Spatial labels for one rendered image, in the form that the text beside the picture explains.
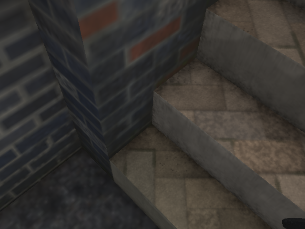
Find stairs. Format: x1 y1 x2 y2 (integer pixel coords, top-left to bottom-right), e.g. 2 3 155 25
109 0 305 229

